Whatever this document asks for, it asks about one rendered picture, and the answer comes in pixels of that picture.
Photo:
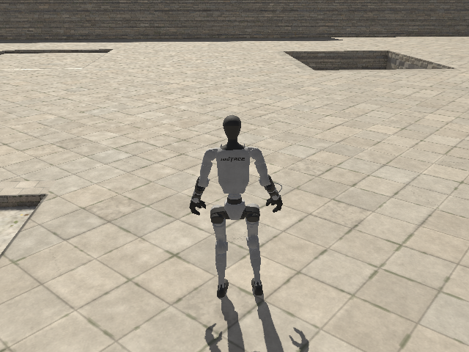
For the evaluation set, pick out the robot left forearm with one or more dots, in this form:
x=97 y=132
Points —
x=198 y=191

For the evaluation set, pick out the humanoid robot head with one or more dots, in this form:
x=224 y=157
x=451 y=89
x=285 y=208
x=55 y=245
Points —
x=232 y=126

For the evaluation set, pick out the robot left upper arm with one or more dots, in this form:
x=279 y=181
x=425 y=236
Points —
x=209 y=156

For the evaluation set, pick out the robot right thigh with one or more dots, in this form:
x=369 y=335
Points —
x=252 y=215

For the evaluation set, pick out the robot right forearm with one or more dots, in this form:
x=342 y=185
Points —
x=271 y=189

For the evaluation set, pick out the robot right upper arm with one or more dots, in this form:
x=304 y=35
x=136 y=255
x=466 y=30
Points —
x=261 y=167

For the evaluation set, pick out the robot left hand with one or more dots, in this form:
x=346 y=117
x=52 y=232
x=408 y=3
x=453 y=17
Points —
x=199 y=204

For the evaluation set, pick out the robot right hand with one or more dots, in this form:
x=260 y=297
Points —
x=273 y=202

